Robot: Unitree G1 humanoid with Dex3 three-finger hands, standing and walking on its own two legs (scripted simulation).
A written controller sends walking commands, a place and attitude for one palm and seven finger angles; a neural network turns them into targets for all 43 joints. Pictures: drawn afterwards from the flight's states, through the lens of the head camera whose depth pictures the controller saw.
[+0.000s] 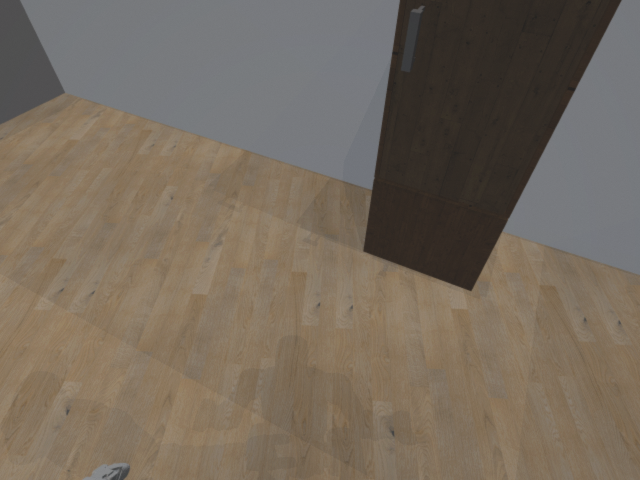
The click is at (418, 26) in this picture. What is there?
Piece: cupboard door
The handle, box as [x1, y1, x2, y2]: [401, 6, 424, 71]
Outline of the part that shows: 424,6 420,6 417,9 413,9 410,12 401,70 409,71 412,68 412,63 415,57 414,53 419,26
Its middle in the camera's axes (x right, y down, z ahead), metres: +0.23 -0.49 +0.96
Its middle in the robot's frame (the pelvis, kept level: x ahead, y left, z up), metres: +1.07 -0.17 +0.12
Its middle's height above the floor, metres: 0.89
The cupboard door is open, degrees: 0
